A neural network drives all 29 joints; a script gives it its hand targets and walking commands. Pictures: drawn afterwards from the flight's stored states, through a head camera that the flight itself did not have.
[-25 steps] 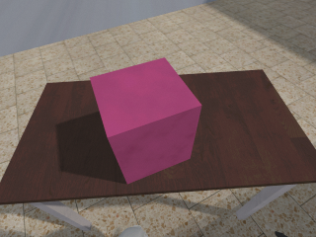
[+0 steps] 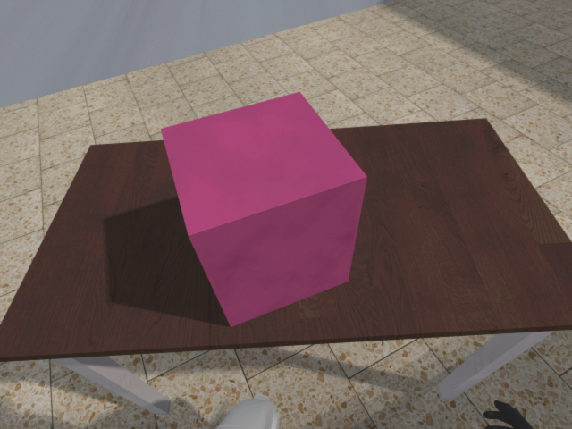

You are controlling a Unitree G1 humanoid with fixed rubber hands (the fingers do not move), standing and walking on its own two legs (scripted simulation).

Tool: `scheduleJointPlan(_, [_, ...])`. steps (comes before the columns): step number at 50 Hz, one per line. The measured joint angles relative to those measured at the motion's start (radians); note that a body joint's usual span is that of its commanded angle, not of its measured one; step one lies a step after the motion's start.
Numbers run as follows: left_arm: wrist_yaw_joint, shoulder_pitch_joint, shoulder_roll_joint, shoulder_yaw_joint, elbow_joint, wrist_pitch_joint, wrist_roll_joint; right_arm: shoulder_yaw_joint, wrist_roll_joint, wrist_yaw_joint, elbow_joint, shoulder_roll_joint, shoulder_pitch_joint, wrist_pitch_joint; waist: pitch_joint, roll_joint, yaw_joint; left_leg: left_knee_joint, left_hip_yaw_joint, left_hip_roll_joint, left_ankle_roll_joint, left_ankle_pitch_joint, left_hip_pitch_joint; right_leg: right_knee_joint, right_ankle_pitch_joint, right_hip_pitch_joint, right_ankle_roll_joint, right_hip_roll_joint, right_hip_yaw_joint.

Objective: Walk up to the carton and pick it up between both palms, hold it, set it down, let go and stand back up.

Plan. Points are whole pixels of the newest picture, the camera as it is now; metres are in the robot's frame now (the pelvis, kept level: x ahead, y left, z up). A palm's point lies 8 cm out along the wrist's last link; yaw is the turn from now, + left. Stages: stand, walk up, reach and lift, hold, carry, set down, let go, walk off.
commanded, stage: walk up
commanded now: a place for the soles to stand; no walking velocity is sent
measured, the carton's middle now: (264, 213) +0.42 +0.05 +0.06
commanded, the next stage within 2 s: reach and lift in 1.02 s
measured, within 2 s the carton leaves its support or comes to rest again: neither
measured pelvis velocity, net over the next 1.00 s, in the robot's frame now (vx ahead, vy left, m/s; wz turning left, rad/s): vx -0.02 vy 0.01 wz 0.08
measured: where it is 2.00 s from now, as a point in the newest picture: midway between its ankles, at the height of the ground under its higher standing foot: outside the picture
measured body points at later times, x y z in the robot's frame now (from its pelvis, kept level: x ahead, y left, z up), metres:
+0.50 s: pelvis -0.02 +0.01 +0.01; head +0.00 +0.01 +0.46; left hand +0.08 +0.33 -0.10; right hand +0.11 -0.30 -0.09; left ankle -0.03 +0.14 -0.72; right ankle +0.01 -0.11 -0.72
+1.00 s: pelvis -0.02 +0.01 +0.03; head -0.01 +0.01 +0.48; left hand +0.09 +0.33 -0.08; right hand +0.12 -0.29 -0.09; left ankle -0.03 +0.15 -0.72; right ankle +0.01 -0.11 -0.72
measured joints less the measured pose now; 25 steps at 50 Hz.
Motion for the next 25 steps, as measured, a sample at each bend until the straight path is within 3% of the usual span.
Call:
scheduleJointPlan(2, [0.007,0.006,-0.002,0.003,0.0,-0.004,-0.008,-0.008,0.008,-0.001,-0.003,-0.011,0.025,-0.002,-0.019,0.003,0.002,0.146,-0.045,-0.041,-0.005,-0.017,-0.009,-0.028,0.015,0.002,0.004,-0.018,0.006])
scheduleJointPlan(4, [0.008,-0.005,-0.002,0.008,-0.013,-0.008,-0.01,-0.012,0.016,-0.004,-0.003,-0.021,0.05,-0.011,-0.028,0.01,-0.002,0.191,-0.047,-0.036,-0.019,-0.01,0.013,-0.052,0.034,0.0,0.008,-0.03,0.001])
scheduleJointPlan(7, [0.003,-0.034,0.001,0.012,-0.051,-0.019,-0.007,-0.006,0.021,-0.001,0.01,-0.027,0.085,-0.023,-0.036,0.015,0.0,0.063,-0.003,0.021,-0.036,-0.024,0.098,-0.071,0.05,-0.005,0.013,-0.038,-0.011])
scheduleJointPlan(10, [-0.009,-0.056,0.012,0.013,-0.086,-0.021,-0.002,0.007,0.008,0.003,0.033,-0.021,0.107,-0.04,-0.051,0.002,0.0,-0.173,0.059,0.071,-0.027,-0.073,0.207,-0.046,0.037,-0.024,0.019,-0.049,-0.031])
scheduleJointPlan(12, [-0.016,-0.066,0.027,0.012,-0.095,-0.014,-0.006,0.01,-0.003,-0.001,0.048,-0.005,0.109,-0.062,-0.05,-0.031,0.0,-0.319,0.089,0.067,-0.013,0.051,0.268,0.005,0.012,-0.044,0.029,-0.069,-0.031])
scheduleJointPlan(14, [-0.016,-0.068,0.031,0.009,-0.083,-0.003,-0.019,0.018,-0.017,-0.008,0.055,0.021,0.104,-0.085,-0.043,-0.078,0.008,-0.323,0.111,0.046,-0.008,0.088,0.281,0.06,-0.03,-0.06,0.013,-0.074,0.012])
scheduleJointPlan(16, [-0.015,-0.065,0.021,-0.004,-0.059,0.006,-0.033,0.029,-0.014,-0.01,0.049,0.028,0.111,-0.103,-0.064,-0.078,-0.011,-0.313,0.093,0.055,-0.003,0.073,0.27,0.11,-0.13,-0.076,0.002,-0.036,0.037])
scheduleJointPlan(18, [-0.018,-0.066,0.014,-0.014,-0.04,0.001,-0.04,0.035,-0.008,-0.012,0.047,0.033,0.109,-0.112,-0.074,-0.082,-0.018,-0.328,0.083,0.065,-0.004,0.075,0.274,0.118,-0.147,-0.077,-0.006,-0.02,0.04])
scheduleJointPlan(22, [-0.022,-0.071,0.0,-0.026,-0.012,-0.022,-0.037,0.039,0.002,-0.013,0.04,0.025,0.078,-0.114,-0.066,-0.084,-0.018,-0.33,0.083,0.081,-0.02,0.083,0.27,-0.055,0.01,-0.029,-0.004,-0.017,0.016])
scheduleJointPlan(23, [-0.021,-0.076,-0.01,-0.027,-0.001,-0.026,-0.033,0.037,0.006,-0.013,0.041,0.017,0.067,-0.11,-0.056,-0.067,-0.019,-0.315,0.075,0.092,-0.025,0.076,0.267,-0.086,0.085,-0.015,0.005,-0.007,0.008])
scheduleJointPlan(25, [-0.02,-0.078,-0.027,-0.032,0.018,-0.034,-0.022,0.034,0.014,-0.013,0.049,0.008,0.05,-0.099,-0.055,-0.033,-0.023,-0.302,0.057,0.112,-0.027,0.07,0.261,-0.112,0.111,0.0,0.018,0.012,-0.011])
